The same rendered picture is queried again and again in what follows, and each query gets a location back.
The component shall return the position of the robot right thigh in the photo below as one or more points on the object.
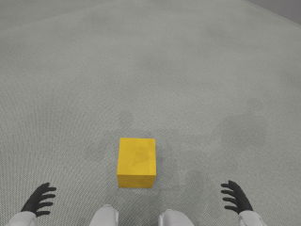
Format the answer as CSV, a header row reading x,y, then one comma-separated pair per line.
x,y
174,218

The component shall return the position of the robot right forearm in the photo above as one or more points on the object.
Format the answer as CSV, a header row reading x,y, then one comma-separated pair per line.
x,y
250,218

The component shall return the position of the robot thigh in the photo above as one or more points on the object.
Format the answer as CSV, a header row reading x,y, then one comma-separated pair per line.
x,y
105,216
174,218

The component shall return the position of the robot left forearm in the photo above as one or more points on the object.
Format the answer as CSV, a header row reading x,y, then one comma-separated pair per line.
x,y
25,218

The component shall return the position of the left robot hand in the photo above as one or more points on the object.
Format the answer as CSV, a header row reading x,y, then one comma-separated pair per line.
x,y
34,203

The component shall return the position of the carton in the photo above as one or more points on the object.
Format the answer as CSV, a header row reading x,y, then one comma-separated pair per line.
x,y
136,163

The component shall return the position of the right robot hand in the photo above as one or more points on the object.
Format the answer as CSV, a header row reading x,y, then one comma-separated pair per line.
x,y
241,201

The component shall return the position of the robot left thigh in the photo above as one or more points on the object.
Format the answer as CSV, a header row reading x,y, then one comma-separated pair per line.
x,y
105,216

